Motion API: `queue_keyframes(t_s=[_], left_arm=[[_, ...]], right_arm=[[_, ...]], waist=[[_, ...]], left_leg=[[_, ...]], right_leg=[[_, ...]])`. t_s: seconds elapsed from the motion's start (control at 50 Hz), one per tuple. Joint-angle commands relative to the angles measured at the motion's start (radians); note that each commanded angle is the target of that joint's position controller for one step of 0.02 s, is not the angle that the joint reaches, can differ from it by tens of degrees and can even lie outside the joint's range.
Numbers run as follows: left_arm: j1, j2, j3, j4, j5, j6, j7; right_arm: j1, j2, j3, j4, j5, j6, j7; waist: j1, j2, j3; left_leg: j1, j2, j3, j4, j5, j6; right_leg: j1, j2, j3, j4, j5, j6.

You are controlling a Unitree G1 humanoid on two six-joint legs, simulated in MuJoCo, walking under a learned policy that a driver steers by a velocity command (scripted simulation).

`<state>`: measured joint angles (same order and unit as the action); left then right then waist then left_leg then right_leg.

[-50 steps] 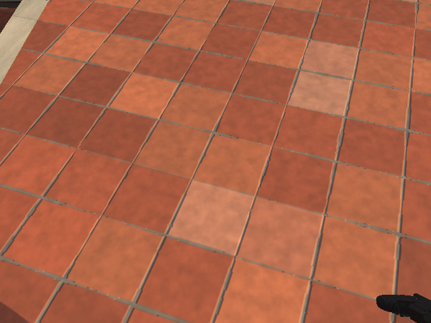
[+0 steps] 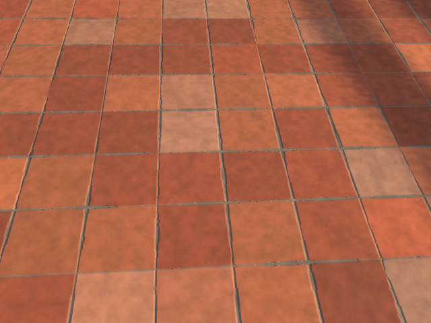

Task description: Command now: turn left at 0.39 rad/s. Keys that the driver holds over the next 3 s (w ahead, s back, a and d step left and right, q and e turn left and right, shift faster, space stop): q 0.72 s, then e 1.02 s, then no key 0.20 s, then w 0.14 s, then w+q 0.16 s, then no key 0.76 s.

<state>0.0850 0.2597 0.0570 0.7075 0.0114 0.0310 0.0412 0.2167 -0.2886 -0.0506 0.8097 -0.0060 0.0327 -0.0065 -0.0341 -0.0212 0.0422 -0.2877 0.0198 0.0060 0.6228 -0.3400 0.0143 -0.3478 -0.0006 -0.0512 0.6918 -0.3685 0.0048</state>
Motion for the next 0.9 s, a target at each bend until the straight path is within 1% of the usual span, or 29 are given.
queue_keyframes(t_s=[0.02, 0.04, 0.08, 0.12, 0.16, 0.24, 0.26, 0.28, 0.3, 0.32, 0.34, 0.36, 0.38, 0.4, 0.44, 0.48, 0.54, 0.64, 0.68, 0.7, 0.72, 0.74, 0.76, 0.78, 0.8, 0.82, 0.84, 0.86, 0.9], left_arm=[[-0.095, 0.105, 0.045, -0.101, -0.008, -0.012, 0.011], [-0.059, 0.103, 0.050, -0.082, -0.012, -0.008, 0.008], [-0.045, 0.103, 0.052, -0.071, -0.008, -0.013, 0.010], [-0.050, 0.068, 0.041, -0.069, -0.014, -0.025, 0.005], [-0.050, 0.061, 0.035, -0.065, -0.024, -0.033, -0.005], [0.027, 0.101, 0.047, -0.037, -0.031, -0.040, -0.025], [0.070, 0.106, 0.052, -0.021, -0.029, -0.044, -0.029], [0.099, 0.131, 0.061, -0.009, -0.024, -0.044, -0.028], [0.125, 0.201, 0.077, -0.014, -0.006, -0.041, -0.018], [0.091, 0.268, 0.088, -0.024, 0.030, -0.036, -0.022], [0.054, 0.213, 0.070, -0.049, 0.042, -0.048, -0.023], [-0.003, 0.157, 0.053, -0.057, 0.033, -0.055, -0.019], [-0.043, 0.140, 0.047, -0.063, 0.017, -0.058, -0.015], [-0.050, 0.127, 0.042, -0.061, 0.000, -0.059, -0.010], [-0.011, 0.130, 0.038, -0.046, 0.001, -0.054, 0.003], [0.046, 0.145, 0.043, -0.030, 0.005, -0.045, 0.014], [0.064, 0.183, 0.056, -0.022, 0.002, -0.035, 0.013], [0.046, 0.226, 0.071, -0.017, -0.017, -0.028, -0.012], [0.028, 0.232, 0.073, -0.013, -0.038, -0.029, -0.018], [0.036, 0.218, 0.071, -0.003, -0.047, -0.031, -0.020], [0.101, 0.179, 0.061, 0.024, -0.037, -0.034, -0.026], [0.103, 0.101, 0.030, -0.008, 0.023, -0.037, -0.034], [0.036, 0.123, 0.034, -0.036, 0.014, -0.035, -0.024], [0.003, 0.169, 0.046, -0.025, -0.013, -0.026, -0.018], [0.016, 0.163, 0.047, -0.012, -0.025, -0.019, -0.016], [0.044, 0.155, 0.046, 0.021, -0.020, -0.012, -0.009], [0.069, 0.152, 0.046, 0.040, -0.011, -0.006, -0.007], [0.102, 0.142, 0.043, 0.062, -0.014, -0.003, -0.011], [0.119, 0.130, 0.036, 0.079, -0.026, 0.000, -0.015]], right_arm=[[0.028, -0.214, -0.053, -0.066, -0.023, -0.044, -0.011], [-0.014, -0.206, -0.055, -0.077, -0.007, -0.053, -0.013], [-0.062, -0.176, -0.052, -0.088, 0.024, -0.048, -0.024], [-0.045, -0.177, -0.058, -0.084, 0.027, -0.027, -0.033], [-0.039, -0.189, -0.067, -0.089, 0.026, -0.010, -0.039], [-0.084, -0.201, -0.073, -0.110, 0.034, 0.008, -0.031], [-0.108, -0.194, -0.070, -0.118, 0.042, 0.011, -0.033], [-0.097, -0.170, -0.063, -0.120, 0.042, 0.012, -0.035], [-0.060, -0.114, -0.048, -0.122, 0.024, 0.011, -0.033], [-0.045, -0.110, -0.051, -0.151, 0.026, 0.000, -0.032], [-0.031, -0.193, -0.075, -0.133, 0.017, -0.007, -0.032], [-0.018, -0.226, -0.092, -0.111, 0.028, -0.003, -0.029], [0.005, -0.207, -0.094, -0.087, 0.026, 0.009, -0.034], [0.002, -0.192, -0.092, -0.085, 0.022, 0.018, -0.035], [-0.038, -0.152, -0.080, -0.111, 0.028, 0.021, -0.027], [-0.095, -0.124, -0.066, -0.148, 0.034, 0.016, -0.019], [-0.122, -0.102, -0.051, -0.182, 0.027, 0.016, -0.003], [-0.102, -0.117, -0.052, -0.205, 0.027, 0.027, 0.019], [-0.064, -0.117, -0.058, -0.203, 0.028, 0.035, 0.029], [-0.025, -0.123, -0.065, -0.191, 0.027, 0.037, 0.029], [0.026, -0.171, -0.084, -0.179, 0.025, 0.036, 0.018], [0.058, -0.289, -0.106, -0.197, 0.017, 0.029, -0.004], [0.030, -0.264, -0.087, -0.223, -0.016, 0.003, 0.004], [0.016, -0.200, -0.067, -0.216, -0.024, -0.019, 0.012], [-0.033, -0.152, -0.051, -0.199, -0.018, -0.035, 0.011], [-0.078, -0.114, -0.038, -0.190, -0.010, -0.040, 0.008], [-0.112, -0.077, -0.020, -0.179, -0.006, -0.046, 0.004], [-0.119, -0.053, -0.008, -0.165, -0.014, -0.051, -0.001], [-0.130, -0.050, -0.005, -0.142, -0.026, -0.056, -0.007]], waist=[[-0.026, 0.239, -0.060], [0.002, 0.175, -0.069], [0.023, 0.135, -0.092], [0.013, 0.149, -0.123], [0.000, 0.169, -0.146], [0.023, 0.208, -0.137], [0.051, 0.203, -0.132], [0.053, 0.169, -0.135], [0.033, -0.017, -0.156], [0.006, -0.260, -0.114], [0.012, -0.174, -0.102], [-0.012, -0.112, -0.073], [-0.027, -0.089, -0.052], [-0.015, -0.096, -0.037], [0.013, -0.108, -0.032], [0.053, -0.117, -0.052], [0.074, -0.122, -0.085], [0.064, -0.143, -0.093], [0.032, -0.137, -0.094], [0.010, -0.119, -0.100], [0.004, -0.015, -0.126], [0.029, 0.306, -0.158], [-0.016, 0.275, -0.201], [-0.032, 0.167, -0.187], [0.002, 0.155, -0.150], [0.024, 0.125, -0.137], [0.044, 0.141, -0.125], [0.059, 0.156, -0.131], [0.059, 0.159, -0.118]], left_leg=[[0.139, 0.320, -0.478, -0.325, 0.482, 0.300], [0.165, 0.280, -0.411, -0.291, 0.518, 0.260], [0.200, 0.225, -0.343, -0.257, 0.562, 0.199], [0.225, 0.191, -0.323, -0.235, 0.594, 0.187], [0.217, 0.179, -0.331, -0.225, 0.565, 0.185], [0.134, 0.158, -0.404, -0.222, 0.461, 0.173], [0.099, 0.132, -0.409, -0.203, 0.395, 0.146], [0.029, 0.094, -0.394, -0.167, 0.269, 0.103], [-0.109, 0.003, -0.296, 0.030, 0.013, 0.040], [-0.289, -0.125, -0.151, 0.224, -0.297, -0.017], [-0.291, -0.053, -0.181, 0.436, -0.299, -0.045], [-0.288, -0.042, -0.177, 0.516, -0.230, -0.053], [-0.296, -0.034, -0.161, 0.546, -0.167, -0.069], [-0.325, -0.027, -0.155, 0.574, -0.109, -0.086], [-0.330, -0.021, -0.109, 0.552, -0.052, -0.113], [-0.355, -0.001, -0.081, 0.457, -0.035, -0.132], [-0.293, 0.031, -0.046, 0.315, -0.051, -0.134], [-0.123, 0.020, 0.040, 0.111, -0.040, -0.086], [-0.038, 0.006, 0.065, -0.040, 0.045, -0.043], [0.050, -0.016, 0.073, -0.154, 0.141, -0.011], [0.203, -0.001, 0.000, -0.240, 0.315, 0.031], [0.416, 0.274, -0.364, -0.232, 0.771, 0.143], [0.309, 0.420, -0.488, -0.248, 0.819, 0.342], [0.264, 0.362, -0.380, -0.266, 0.736, 0.331], [0.227, 0.290, -0.284, -0.270, 0.631, 0.268], [0.213, 0.242, -0.228, -0.276, 0.546, 0.216], [0.174, 0.217, -0.178, -0.282, 0.579, 0.197], [0.143, 0.197, -0.133, -0.290, 0.604, 0.191], [0.140, 0.182, -0.082, -0.305, 0.548, 0.184]], right_leg=[[-0.227, 0.051, 0.110, 0.402, -0.262, 0.025], [-0.250, 0.033, 0.130, 0.435, -0.219, 0.029], [-0.239, 0.013, 0.132, 0.332, -0.127, 0.043], [-0.190, 0.031, 0.107, 0.213, -0.079, 0.063], [-0.113, 0.042, 0.105, 0.087, -0.044, 0.068], [0.050, 0.067, 0.089, -0.157, 0.055, 0.055], [0.124, 0.068, 0.077, -0.284, 0.154, 0.042], [0.221, 0.020, 0.100, -0.352, 0.227, 0.018], [0.334, -0.184, 0.290, -0.389, 0.293, -0.055], [0.279, -0.380, 0.542, -0.423, 0.423, -0.225], [0.226, -0.419, 0.548, -0.434, 0.417, -0.297], [0.189, -0.357, 0.437, -0.424, 0.385, -0.263], [0.185, -0.289, 0.341, -0.416, 0.335, -0.216], [0.200, -0.265, 0.291, -0.411, 0.341, -0.201], [0.212, -0.236, 0.204, -0.412, 0.412, -0.209], [0.298, -0.255, 0.181, -0.409, 0.452, -0.231], [0.341, -0.286, 0.143, -0.396, 0.489, -0.242], [0.289, -0.313, 0.072, -0.354, 0.557, -0.225], [0.273, -0.314, 0.043, -0.289, 0.543, -0.184], [0.233, -0.292, 0.006, -0.221, 0.491, -0.138], [0.131, -0.241, -0.062, -0.082, 0.365, -0.062], [-0.176, -0.115, -0.132, 0.234, -0.157, 0.041], [-0.268, -0.031, 0.009, 0.430, -0.347, 0.070], [-0.251, -0.066, 0.069, 0.497, -0.296, 0.064], [-0.237, -0.083, 0.088, 0.468, -0.220, 0.051], [-0.215, -0.096, 0.097, 0.421, -0.153, 0.052], [-0.162, -0.096, 0.099, 0.393, -0.076, 0.062], [-0.096, -0.087, 0.100, 0.377, -0.023, 0.072], [-0.043, -0.080, 0.106, 0.263, 0.017, 0.083]])
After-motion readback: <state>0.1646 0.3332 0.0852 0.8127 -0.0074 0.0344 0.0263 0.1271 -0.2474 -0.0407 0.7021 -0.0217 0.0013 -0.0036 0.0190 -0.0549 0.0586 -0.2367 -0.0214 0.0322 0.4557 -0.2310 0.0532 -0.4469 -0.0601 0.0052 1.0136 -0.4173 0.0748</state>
